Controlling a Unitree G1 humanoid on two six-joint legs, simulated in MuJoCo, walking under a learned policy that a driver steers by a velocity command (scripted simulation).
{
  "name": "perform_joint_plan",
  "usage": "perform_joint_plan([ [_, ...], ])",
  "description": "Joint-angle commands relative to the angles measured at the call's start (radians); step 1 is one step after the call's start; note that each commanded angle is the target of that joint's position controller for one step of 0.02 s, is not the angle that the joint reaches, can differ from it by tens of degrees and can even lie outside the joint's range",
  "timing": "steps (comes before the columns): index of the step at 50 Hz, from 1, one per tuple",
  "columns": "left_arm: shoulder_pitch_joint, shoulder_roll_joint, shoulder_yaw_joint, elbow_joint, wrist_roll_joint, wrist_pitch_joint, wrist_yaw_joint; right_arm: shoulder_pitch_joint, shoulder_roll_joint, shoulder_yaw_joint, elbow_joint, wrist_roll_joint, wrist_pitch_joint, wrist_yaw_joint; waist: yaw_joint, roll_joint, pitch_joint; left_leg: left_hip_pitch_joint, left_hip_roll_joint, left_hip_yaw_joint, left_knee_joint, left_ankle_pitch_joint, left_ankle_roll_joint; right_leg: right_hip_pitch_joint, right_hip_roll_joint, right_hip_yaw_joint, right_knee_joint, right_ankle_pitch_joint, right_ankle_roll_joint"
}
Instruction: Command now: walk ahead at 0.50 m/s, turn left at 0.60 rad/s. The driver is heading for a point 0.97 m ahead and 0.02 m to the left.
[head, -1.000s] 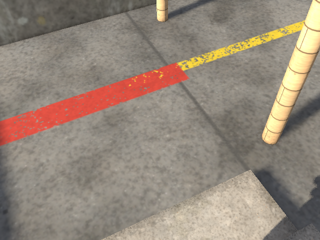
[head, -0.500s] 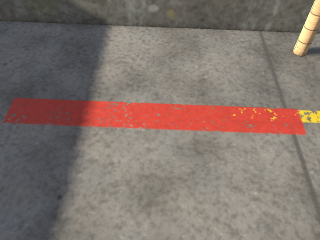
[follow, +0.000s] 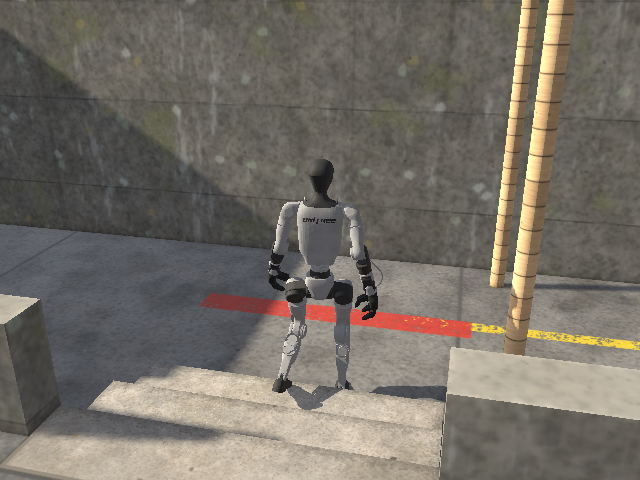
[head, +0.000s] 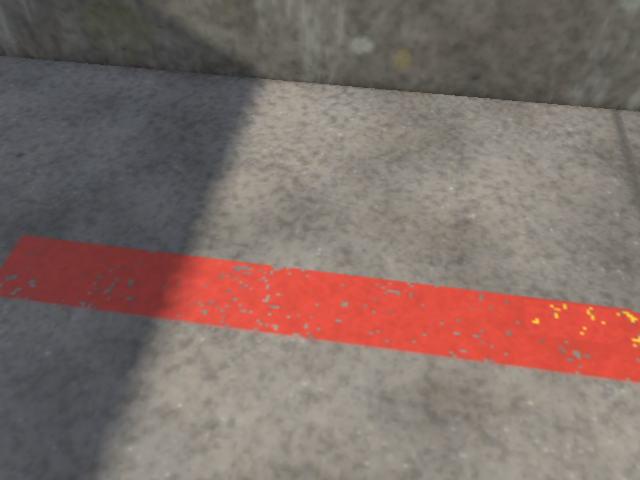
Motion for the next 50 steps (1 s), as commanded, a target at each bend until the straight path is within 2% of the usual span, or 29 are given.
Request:
perform_joint_plan([
  [1,0.434,0.239,0.095,0.147,-0.084,0.042,0.021,-0.033,0.007,-0.009,-0.145,0.130,0.016,-0.105,0.141,-0.111,-0.121,-0.885,0.075,0.152,0.527,0.221,-0.037,0.730,-0.481,0.732,-0.293,-0.090,-0.263],
  [2,0.341,0.138,0.060,0.123,-0.050,0.038,0.033,-0.224,-0.035,-0.022,-0.204,0.107,0.036,-0.124,0.163,-0.042,0.025,-0.893,0.111,0.161,0.519,0.322,-0.018,0.529,-0.453,0.643,-0.350,-0.130,-0.231],
  [4,0.158,0.017,0.017,0.107,-0.010,0.017,0.033,-0.242,-0.016,-0.027,-0.230,0.062,0.084,-0.113,0.056,-0.004,0.123,-0.684,0.174,0.067,0.337,0.442,0.046,0.165,-0.375,0.413,-0.314,-0.008,-0.163],
  [5,0.125,0.011,0.016,0.109,-0.001,0.015,0.032,-0.229,0.017,-0.028,-0.237,0.047,0.100,-0.104,0.030,-0.041,0.128,-0.626,0.180,0.060,0.257,0.450,0.069,0.076,-0.327,0.289,-0.313,0.004,-0.126],
  [6,0.080,-0.012,0.009,0.108,0.002,0.005,0.037,-0.211,-0.012,-0.045,-0.241,0.042,0.099,-0.091,-0.003,-0.057,0.130,-0.548,0.182,0.050,0.057,0.618,0.088,0.018,-0.237,0.149,-0.321,0.034,-0.075],
  [8,0.098,0.049,0.020,0.103,0.027,-0.007,0.074,-0.272,-0.015,-0.050,-0.273,0.005,0.083,-0.076,0.017,-0.090,0.120,-0.361,0.143,0.114,-0.328,0.837,0.051,-0.094,-0.156,-0.016,-0.366,0.177,-0.085],
  [9,0.157,0.075,0.027,0.120,0.023,-0.008,0.089,-0.295,0.004,-0.046,-0.270,0.002,0.074,-0.067,0.040,-0.088,0.088,-0.300,0.135,0.134,-0.491,0.916,0.043,-0.044,-0.141,-0.033,-0.368,0.213,-0.096],
  [12,0.283,0.136,0.053,0.165,-0.024,0.002,0.105,-0.444,0.053,-0.028,-0.315,0.028,0.061,-0.026,0.094,-0.029,0.088,-0.296,0.115,0.149,-0.811,0.905,0.045,0.184,-0.211,0.010,-0.397,0.294,-0.132],
  [15,0.344,0.144,0.073,0.177,-0.028,0.022,0.099,-0.593,0.055,-0.024,-0.351,0.031,0.043,0.011,0.146,0.016,0.130,-0.372,0.105,0.188,-0.954,0.819,0.073,0.382,-0.269,0.035,-0.373,0.295,-0.146],
  [18,0.381,0.138,0.086,0.193,-0.029,0.032,0.083,-0.645,0.030,-0.033,-0.363,0.025,0.032,0.023,0.146,-0.034,0.128,-0.285,0.065,0.248,-1.037,0.666,0.122,0.469,-0.260,-0.001,-0.280,0.568,-0.137],
  [19,0.384,0.153,0.091,0.197,-0.031,0.033,0.076,-0.617,0.005,-0.043,-0.356,0.021,0.031,0.020,0.119,-0.076,0.086,-0.164,0.025,0.284,-1.060,0.623,0.144,0.469,-0.250,-0.023,-0.203,0.802,-0.132],
  [20,0.372,0.156,0.091,0.196,-0.037,0.035,0.072,-0.494,-0.035,-0.067,-0.321,0.016,0.032,0.014,0.040,-0.093,0.004,0.048,-0.010,0.305,-1.114,0.680,0.174,0.438,-0.225,-0.059,-0.058,0.967,-0.114],
  [21,0.334,0.167,0.093,0.179,-0.038,0.027,0.071,-0.295,-0.109,-0.102,-0.264,0.008,0.035,0.000,-0.054,-0.111,-0.104,0.391,0.031,0.222,-1.079,0.801,0.215,0.240,-0.198,-0.089,0.154,0.929,-0.079],
  [22,0.343,0.089,0.062,0.122,-0.024,-0.003,0.057,-0.098,-0.244,-0.134,-0.222,-0.021,0.040,-0.019,-0.085,0.050,-0.287,0.852,0.323,-0.216,-1.066,0.816,0.364,-0.193,-0.077,-0.117,0.573,0.443,-0.007],
  [23,0.360,0.066,0.051,0.143,-0.031,-0.043,0.030,-0.019,-0.223,-0.123,-0.192,-0.008,0.052,-0.032,-0.077,0.151,-0.465,0.965,0.498,-0.588,-1.236,0.790,0.456,-0.335,0.045,0.081,0.812,-0.315,0.001],
  [24,0.259,0.125,0.082,0.109,-0.068,-0.060,0.022,-0.068,-0.169,-0.105,-0.179,-0.014,0.058,-0.035,-0.080,0.123,-0.346,0.875,0.449,-0.438,-1.259,0.774,0.414,-0.451,-0.001,0.156,0.861,-0.275,-0.011],
  [25,0.176,0.131,0.088,0.075,-0.071,-0.055,0.036,-0.190,-0.123,-0.093,-0.186,0.001,0.051,-0.035,-0.031,0.115,-0.193,0.685,0.387,-0.248,-1.275,0.845,0.357,-0.459,-0.049,0.117,0.797,-0.181,-0.017],
  [27,0.164,0.110,0.104,0.073,-0.037,-0.029,0.067,-0.338,-0.047,-0.074,-0.189,0.005,0.027,-0.023,0.069,0.068,-0.060,0.379,0.283,-0.064,-1.346,0.938,0.283,-0.332,-0.098,0.105,0.635,-0.069,-0.005],
  [29,0.216,0.054,0.100,0.078,-0.035,-0.006,0.070,-0.337,-0.052,-0.077,-0.164,-0.004,0.014,-0.018,0.113,0.074,-0.046,0.248,0.271,-0.027,-1.398,0.932,0.289,-0.237,-0.101,0.099,0.580,-0.017,0.008],
  [31,0.171,0.044,0.100,0.055,-0.022,0.005,0.073,-0.300,-0.082,-0.083,-0.130,-0.006,0.000,-0.026,0.121,0.069,-0.016,0.204,0.276,0.004,-1.435,0.967,0.302,-0.259,-0.107,0.097,0.495,0.046,0.023],
  [37,-0.076,0.028,0.080,-0.013,-0.023,-0.001,0.052,-0.194,-0.133,-0.092,-0.060,0.008,0.002,-0.055,0.050,0.083,0.037,0.208,0.235,0.097,-1.445,0.888,0.246,-0.214,-0.043,0.062,0.061,0.368,0.015],
  [42,-0.180,0.074,0.079,-0.057,-0.035,-0.006,0.025,-0.124,-0.158,-0.101,-0.001,0.020,0.010,-0.060,0.032,0.092,0.067,0.371,0.318,0.053,-1.383,0.843,0.218,-0.219,-0.021,0.078,-0.059,0.272,-0.035],
  [44,-0.124,0.103,0.091,-0.045,-0.033,-0.014,0.017,-0.142,-0.173,-0.105,0.005,0.017,0.019,-0.061,0.077,0.105,0.028,0.408,0.317,0.063,-1.293,1.003,0.190,-0.100,0.012,0.047,-0.088,0.193,-0.066],
  [45,-0.011,0.132,0.108,-0.009,-0.028,-0.015,0.018,-0.159,-0.164,-0.100,0.002,0.018,0.023,-0.061,0.135,0.093,-0.039,0.394,0.272,0.100,-1.158,1.145,0.168,0.061,0.042,0.019,-0.107,0.188,-0.089],
  [46,0.171,0.191,0.131,0.039,-0.020,-0.016,0.023,-0.158,-0.126,-0.083,-0.011,0.008,0.024,-0.060,0.199,0.032,-0.168,0.266,0.212,0.152,-0.907,1.070,0.136,0.342,-0.038,0.106,-0.076,0.242,-0.138],
  [47,0.299,0.291,0.155,0.069,-0.014,-0.013,0.021,-0.029,-0.023,-0.050,-0.014,0.004,0.006,-0.047,0.174,-0.207,-0.330,-0.140,0.055,0.216,-0.493,0.663,0.054,0.760,-0.290,0.535,-0.130,0.098,-0.306],
  [48,0.341,0.214,0.131,0.077,-0.022,-0.007,0.018,-0.054,-0.063,-0.055,-0.003,0.011,-0.015,-0.038,0.195,-0.238,-0.392,-0.285,0.028,0.087,-0.353,0.265,0.064,0.812,-0.329,0.788,-0.279,-0.061,-0.324],
  [49,0.241,0.163,0.113,0.059,-0.026,-0.009,0.020,-0.145,-0.139,-0.076,-0.022,0.034,-0.025,-0.037,0.184,-0.170,-0.242,-0.381,0.090,0.075,-0.291,0.324,0.085,0.702,-0.299,0.666,-0.294,-0.132,-0.271],
  [50,0.142,0.136,0.103,0.029,-0.020,-0.008,0.022,-0.221,-0.142,-0.075,-0.039,0.035,-0.026,-0.044,0.162,-0.089,-0.139,-0.372,0.142,0.105,-0.320,0.416,0.097,0.542,-0.265,0.543,-0.317,-0.079,-0.241],
])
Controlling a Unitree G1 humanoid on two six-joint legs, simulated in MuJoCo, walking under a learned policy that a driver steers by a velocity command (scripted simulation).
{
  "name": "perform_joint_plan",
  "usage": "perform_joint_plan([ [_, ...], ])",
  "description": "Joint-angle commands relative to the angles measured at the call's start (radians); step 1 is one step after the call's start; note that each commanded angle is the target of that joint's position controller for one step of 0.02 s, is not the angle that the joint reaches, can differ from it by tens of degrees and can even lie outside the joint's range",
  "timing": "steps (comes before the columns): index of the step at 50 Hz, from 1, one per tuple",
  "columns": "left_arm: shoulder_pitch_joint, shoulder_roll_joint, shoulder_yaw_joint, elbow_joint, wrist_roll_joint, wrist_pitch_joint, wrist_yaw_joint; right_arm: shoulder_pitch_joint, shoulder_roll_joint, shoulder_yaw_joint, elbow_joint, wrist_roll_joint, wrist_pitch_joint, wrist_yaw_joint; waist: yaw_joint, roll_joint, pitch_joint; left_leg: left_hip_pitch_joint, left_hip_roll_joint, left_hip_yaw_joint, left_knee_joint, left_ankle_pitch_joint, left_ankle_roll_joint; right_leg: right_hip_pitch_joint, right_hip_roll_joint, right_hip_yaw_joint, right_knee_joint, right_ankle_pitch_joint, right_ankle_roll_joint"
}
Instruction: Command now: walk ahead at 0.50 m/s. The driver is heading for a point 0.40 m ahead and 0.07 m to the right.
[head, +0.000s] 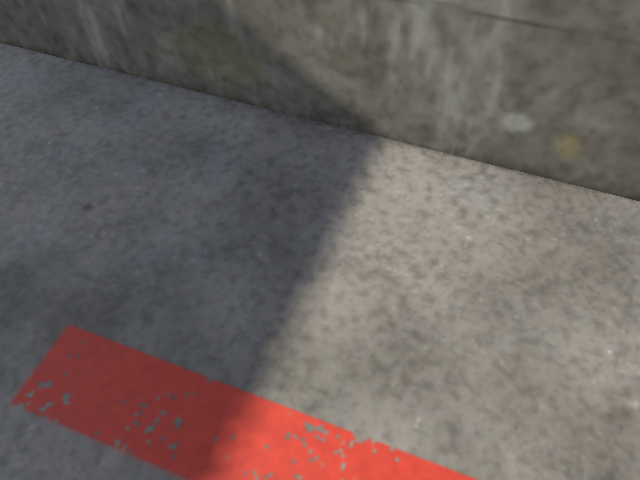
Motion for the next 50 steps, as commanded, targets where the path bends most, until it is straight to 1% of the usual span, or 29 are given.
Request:
perform_joint_plan([
  [1,0.143,0.129,0.030,-0.006,0.011,0.001,0.003,-0.092,-0.112,-0.021,-0.093,-0.003,-0.031,-0.008,0.087,-0.076,-0.110,-0.476,0.104,-0.024,0.182,0.113,0.029,0.468,-0.303,0.438,-0.307,-0.101,-0.186],
  [2,0.113,0.106,0.023,-0.007,0.018,-0.005,0.002,-0.083,-0.101,-0.028,-0.091,-0.013,-0.020,-0.015,0.052,-0.093,-0.089,-0.405,0.137,-0.034,0.120,0.158,0.029,0.377,-0.272,0.375,-0.333,-0.020,-0.170],
  [3,0.107,0.095,0.020,-0.001,0.017,-0.006,0.000,-0.066,-0.082,-0.028,-0.086,-0.015,-0.010,-0.017,0.032,-0.101,-0.085,-0.355,0.144,-0.032,0.087,0.177,0.026,0.330,-0.251,0.335,-0.358,0.013,-0.165],
  [5,0.137,0.106,0.021,0.019,0.009,-0.011,0.006,-0.069,-0.053,-0.026,-0.083,-0.014,0.000,-0.019,0.022,-0.103,-0.067,-0.360,0.150,-0.016,0.018,0.222,0.012,0.307,-0.240,0.275,-0.394,0.078,-0.171],
  [7,0.172,0.135,0.028,0.035,0.008,-0.010,0.018,-0.135,-0.054,-0.028,-0.102,-0.021,0.004,-0.021,0.031,-0.078,-0.039,-0.417,0.151,-0.012,-0.092,0.313,-0.009,0.319,-0.242,0.240,-0.416,0.137,-0.177],
  [9,0.199,0.144,0.030,0.048,0.004,-0.005,0.028,-0.195,-0.044,-0.026,-0.117,-0.027,0.003,-0.016,0.042,-0.074,-0.027,-0.427,0.146,-0.005,-0.205,0.418,-0.024,0.330,-0.228,0.195,-0.426,0.164,-0.165],
  [13,0.254,0.148,0.030,0.079,-0.007,-0.002,0.035,-0.324,-0.026,-0.014,-0.142,-0.017,0.000,-0.002,0.080,-0.085,0.011,-0.360,0.105,0.032,-0.411,0.566,-0.031,0.326,-0.194,0.117,-0.435,0.141,-0.136],
  [17,0.319,0.155,0.035,0.120,-0.012,0.010,0.037,-0.431,-0.032,-0.004,-0.171,-0.008,-0.006,0.017,0.113,-0.081,0.052,-0.378,0.089,0.037,-0.513,0.531,-0.020,0.440,-0.239,0.122,-0.398,0.142,-0.139],
  [19,0.314,0.159,0.039,0.132,-0.009,0.024,0.044,-0.439,-0.044,-0.004,-0.180,-0.015,-0.016,0.028,0.099,-0.088,0.052,-0.343,0.068,0.043,-0.561,0.479,0.002,0.490,-0.250,0.116,-0.321,0.317,-0.119],
  [21,0.277,0.174,0.043,0.128,-0.008,0.035,0.049,-0.337,-0.083,-0.020,-0.150,-0.025,-0.025,0.031,0.037,-0.116,-0.025,-0.175,0.022,0.068,-0.602,0.470,0.032,0.512,-0.231,0.102,-0.189,0.575,-0.079],
  [22,0.261,0.163,0.038,0.122,-0.010,0.037,0.051,-0.210,-0.119,-0.037,-0.103,-0.034,-0.029,0.028,-0.022,-0.103,-0.102,0.003,-0.003,0.090,-0.638,0.562,0.056,0.488,-0.181,0.076,-0.057,0.665,-0.049],
  [23,0.263,0.138,0.027,0.102,0.003,0.035,0.050,-0.073,-0.184,-0.053,-0.066,-0.053,-0.032,0.022,-0.060,-0.037,-0.227,0.281,0.115,-0.008,-0.569,0.909,0.104,0.339,-0.121,0.042,0.154,0.472,-0.003],
  [24,0.388,0.037,-0.006,0.113,0.022,0.024,0.042,0.006,-0.239,-0.057,-0.049,-0.064,-0.018,0.014,-0.025,0.203,-0.375,0.674,0.391,-0.312,-0.501,1.264,0.274,-0.028,0.028,0.003,0.548,-0.246,0.075],
  [25,0.444,0.061,-0.006,0.145,-0.002,0.014,0.036,0.052,-0.182,-0.038,-0.038,-0.039,-0.006,0.020,-0.044,0.226,-0.515,0.701,0.450,-0.464,-0.562,1.177,0.341,-0.089,0.056,0.154,0.725,-0.568,0.086],
  [26,0.363,0.135,0.017,0.132,-0.027,0.014,0.037,-0.026,-0.151,-0.028,-0.054,-0.030,0.001,0.021,-0.040,0.144,-0.402,0.569,0.392,-0.355,-0.598,1.060,0.296,-0.142,0.004,0.173,0.770,-0.527,0.080],
  [27,0.272,0.138,0.017,0.107,-0.030,0.023,0.045,-0.130,-0.118,-0.016,-0.073,-0.030,0.002,0.018,-0.018,0.085,-0.279,0.424,0.341,-0.255,-0.633,0.977,0.253,-0.167,-0.042,0.127,0.726,-0.460,0.080],
  [28,0.229,0.130,0.022,0.103,-0.015,0.037,0.056,-0.201,-0.081,0.000,-0.081,-0.036,0.000,0.017,0.010,0.029,-0.196,0.271,0.300,-0.193,-0.677,0.930,0.230,-0.134,-0.077,0.108,0.659,-0.400,0.088],
  [29,0.233,0.119,0.026,0.101,-0.003,0.054,0.065,-0.242,-0.057,0.008,-0.079,-0.042,-0.001,0.015,0.047,0.039,-0.171,0.156,0.276,-0.155,-0.710,0.889,0.211,-0.048,-0.109,0.112,0.583,-0.350,0.090],
  [32,0.267,0.050,0.016,0.109,0.002,0.086,0.078,-0.286,-0.068,0.010,-0.059,-0.066,0.002,0.011,0.092,0.101,-0.152,-0.018,0.224,-0.063,-0.766,0.851,0.206,0.132,-0.099,0.076,0.375,-0.284,0.101],
  [34,0.233,0.051,0.012,0.105,0.005,0.097,0.083,-0.284,-0.090,0.007,-0.049,-0.063,0.008,0.001,0.085,0.105,-0.164,-0.029,0.213,-0.046,-0.780,0.771,0.201,0.186,-0.091,0.066,0.249,-0.208,0.100],
  [36,0.203,0.072,0.015,0.105,0.006,0.111,0.082,-0.273,-0.101,0.008,-0.039,-0.055,0.019,-0.006,0.074,0.096,-0.163,-0.036,0.218,-0.063,-0.810,0.564,0.190,0.226,-0.088,0.063,0.176,-0.133,0.097],
  [39,0.161,0.072,0.015,0.109,0.014,0.120,0.077,-0.284,-0.088,0.017,-0.027,-0.040,0.037,-0.013,0.079,0.081,-0.092,-0.092,0.187,-0.078,-0.834,0.162,0.142,0.297,-0.074,0.043,0.015,-0.048,0.076],
  [41,0.142,0.086,0.013,0.107,0.033,0.117,0.073,-0.237,-0.060,0.029,-0.004,-0.036,0.044,-0.012,0.075,0.044,-0.039,-0.113,0.144,-0.083,-0.822,-0.004,0.072,0.339,-0.102,0.070,-0.114,0.019,0.050],
  [42,0.144,0.116,0.015,0.103,0.033,0.113,0.074,-0.216,-0.059,0.029,0.002,-0.041,0.045,-0.013,0.054,0.005,-0.017,-0.118,0.111,-0.064,-0.775,0.001,0.041,0.339,-0.144,0.104,-0.140,0.064,0.030],
  [43,0.120,0.179,0.031,0.120,0.015,0.111,0.073,-0.162,-0.063,0.022,0.004,-0.037,0.050,-0.016,-0.005,-0.120,0.002,-0.084,0.048,-0.001,-0.779,0.043,0.019,0.255,-0.125,0.092,-0.127,-0.071,0.008],
  [44,0.114,0.126,0.024,0.122,0.011,0.103,0.067,-0.195,-0.079,0.021,0.006,-0.042,0.055,-0.022,0.025,-0.106,0.010,0.001,0.037,0.024,-0.733,0.098,0.006,0.178,-0.108,0.091,-0.164,-0.159,0.016],
  [45,0.110,0.092,0.014,0.131,0.018,0.096,0.066,-0.204,-0.074,0.020,0.003,-0.040,0.059,-0.024,0.021,-0.108,0.002,0.038,0.037,0.030,-0.709,0.141,0.008,0.158,-0.106,0.090,-0.184,-0.166,0.031],
  [46,0.092,0.092,0.013,0.133,0.021,0.090,0.065,-0.202,-0.058,0.024,0.010,-0.039,0.063,-0.028,0.015,-0.110,-0.002,0.060,0.041,0.033,-0.693,0.182,0.014,0.157,-0.101,0.088,-0.187,-0.118,0.046],
  [50,0.106,0.093,0.010,0.153,0.012,0.077,0.066,-0.198,-0.062,0.021,0.029,-0.039,0.066,-0.023,0.023,-0.069,-0.045,0.086,0.042,0.042,-0.662,0.317,0.022,0.224,-0.093,0.077,-0.152,0.024,0.048],
])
